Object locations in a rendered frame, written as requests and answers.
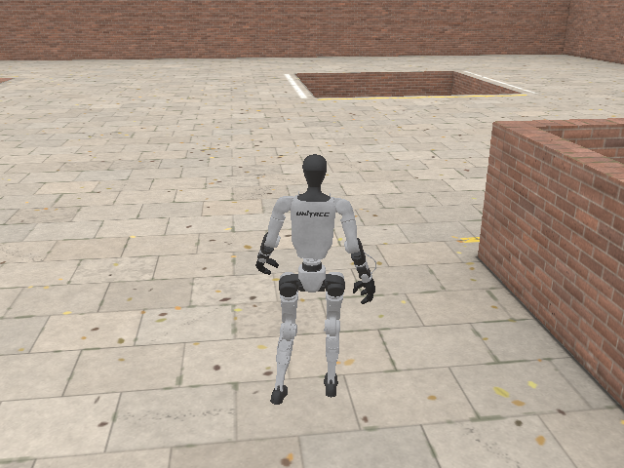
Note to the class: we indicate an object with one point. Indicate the humanoid robot torso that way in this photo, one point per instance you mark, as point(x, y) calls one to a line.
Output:
point(312, 233)

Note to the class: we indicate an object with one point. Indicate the right robot forearm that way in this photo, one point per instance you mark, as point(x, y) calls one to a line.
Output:
point(361, 264)

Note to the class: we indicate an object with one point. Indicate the robot left upper arm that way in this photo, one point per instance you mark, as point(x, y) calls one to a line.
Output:
point(283, 205)

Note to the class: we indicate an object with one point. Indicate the left robot forearm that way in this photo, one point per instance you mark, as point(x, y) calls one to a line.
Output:
point(264, 251)

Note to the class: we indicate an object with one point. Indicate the robot right hand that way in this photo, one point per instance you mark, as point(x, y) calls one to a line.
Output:
point(369, 290)

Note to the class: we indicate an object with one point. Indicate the robot left thigh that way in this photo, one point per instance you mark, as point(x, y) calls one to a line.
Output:
point(288, 287)

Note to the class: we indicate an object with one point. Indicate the robot left hand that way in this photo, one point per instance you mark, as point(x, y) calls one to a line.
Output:
point(261, 268)

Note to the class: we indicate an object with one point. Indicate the robot right upper arm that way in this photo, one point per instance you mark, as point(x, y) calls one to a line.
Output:
point(344, 208)

